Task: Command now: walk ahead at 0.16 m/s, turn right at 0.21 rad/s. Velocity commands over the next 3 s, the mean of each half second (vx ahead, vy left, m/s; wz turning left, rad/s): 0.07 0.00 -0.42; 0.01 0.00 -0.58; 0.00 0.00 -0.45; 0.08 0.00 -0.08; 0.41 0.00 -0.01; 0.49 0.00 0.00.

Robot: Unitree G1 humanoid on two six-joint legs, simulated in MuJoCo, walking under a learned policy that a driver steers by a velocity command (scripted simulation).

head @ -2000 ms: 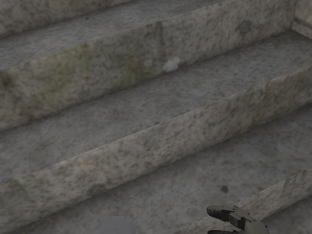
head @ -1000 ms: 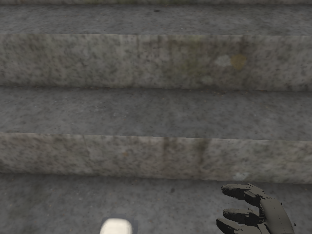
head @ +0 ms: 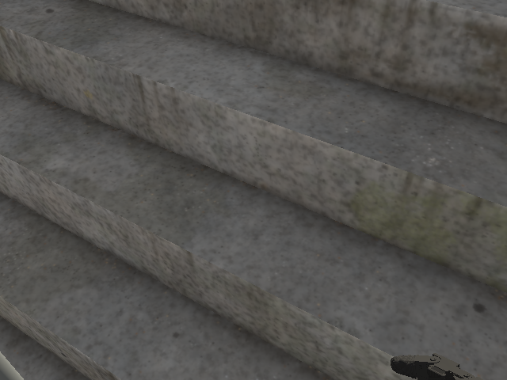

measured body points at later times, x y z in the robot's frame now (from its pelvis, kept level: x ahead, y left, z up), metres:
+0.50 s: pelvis +0.06 +0.06 +0.02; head +0.06 +0.07 +0.47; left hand +0.28 +0.23 -0.08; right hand +0.14 -0.23 -0.06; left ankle +0.16 +0.16 -0.70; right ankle +0.01 -0.06 -0.64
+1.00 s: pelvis +0.07 +0.06 +0.01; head +0.09 +0.07 +0.46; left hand +0.37 +0.14 -0.07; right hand +0.06 -0.21 -0.09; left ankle +0.14 +0.12 -0.70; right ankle +0.00 -0.04 -0.67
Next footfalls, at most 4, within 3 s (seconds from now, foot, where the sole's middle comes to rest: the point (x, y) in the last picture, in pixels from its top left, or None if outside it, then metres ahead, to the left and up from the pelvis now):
0.20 left None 0.20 0.16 -0.74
0.58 right None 0.06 -0.07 -0.74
0.94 left None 0.18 0.10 -0.74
1.40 right None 0.05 -0.08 -0.74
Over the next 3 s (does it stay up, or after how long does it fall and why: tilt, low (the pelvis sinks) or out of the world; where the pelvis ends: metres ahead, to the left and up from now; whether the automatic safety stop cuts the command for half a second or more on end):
stays up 0.17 -0.23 0.18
